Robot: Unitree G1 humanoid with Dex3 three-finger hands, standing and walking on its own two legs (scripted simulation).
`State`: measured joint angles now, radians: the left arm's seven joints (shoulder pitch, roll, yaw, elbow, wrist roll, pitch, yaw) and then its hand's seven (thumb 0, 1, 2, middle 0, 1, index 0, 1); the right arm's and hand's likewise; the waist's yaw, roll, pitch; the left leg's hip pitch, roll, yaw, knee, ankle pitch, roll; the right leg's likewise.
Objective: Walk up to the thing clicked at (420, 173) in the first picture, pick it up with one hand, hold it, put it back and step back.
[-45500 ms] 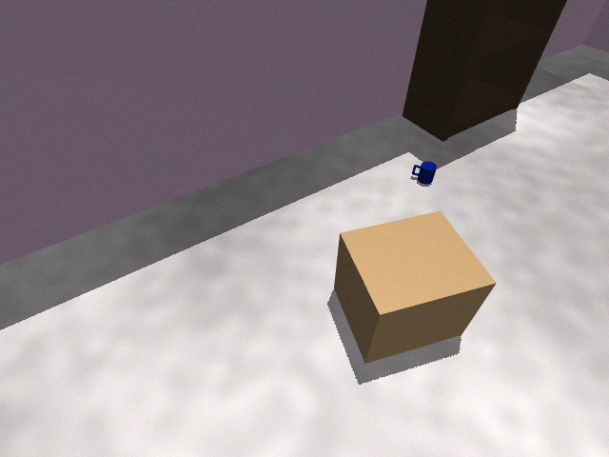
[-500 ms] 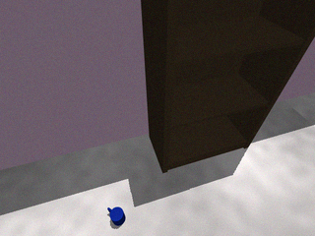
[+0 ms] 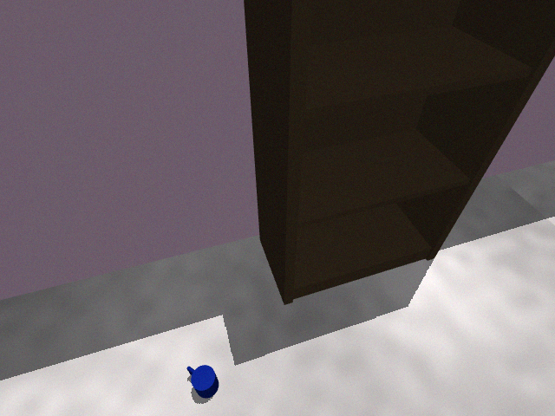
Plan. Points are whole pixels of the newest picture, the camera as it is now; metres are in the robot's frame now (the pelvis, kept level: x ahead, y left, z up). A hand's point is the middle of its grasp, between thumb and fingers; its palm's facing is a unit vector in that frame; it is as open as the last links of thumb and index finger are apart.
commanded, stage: stand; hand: left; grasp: from above
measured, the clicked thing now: (201, 378) +0.42 +0.26 -0.74
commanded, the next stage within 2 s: step back in 0.24 s
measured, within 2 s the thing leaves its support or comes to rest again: neither
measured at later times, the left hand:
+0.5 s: hand out of the picture +0.08 +0.28 -0.17, palm faces -0.03 -0.92 -0.38, open 7.4 cm
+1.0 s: hand out of the picture -0.04 +0.27 -0.18, palm faces -0.11 -0.91 -0.39, open 7.4 cm
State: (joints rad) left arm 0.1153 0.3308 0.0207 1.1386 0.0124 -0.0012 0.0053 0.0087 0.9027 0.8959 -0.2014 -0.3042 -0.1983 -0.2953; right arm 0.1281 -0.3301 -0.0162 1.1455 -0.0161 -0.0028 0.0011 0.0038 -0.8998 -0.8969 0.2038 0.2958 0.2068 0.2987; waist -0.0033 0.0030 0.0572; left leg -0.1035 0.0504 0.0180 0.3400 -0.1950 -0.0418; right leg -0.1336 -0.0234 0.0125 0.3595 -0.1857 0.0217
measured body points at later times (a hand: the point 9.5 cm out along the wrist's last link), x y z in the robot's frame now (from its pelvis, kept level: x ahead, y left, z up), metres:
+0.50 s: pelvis -0.04 +0.02 -0.02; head +0.02 +0.02 +0.43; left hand +0.09 +0.33 -0.14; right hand +0.06 -0.31 -0.14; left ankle -0.02 +0.14 -0.74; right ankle +0.01 -0.13 -0.75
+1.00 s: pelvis -0.15 +0.02 -0.03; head -0.09 +0.00 +0.41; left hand -0.03 +0.32 -0.15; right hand -0.07 -0.31 -0.16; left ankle -0.04 +0.14 -0.74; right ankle -0.16 -0.10 -0.75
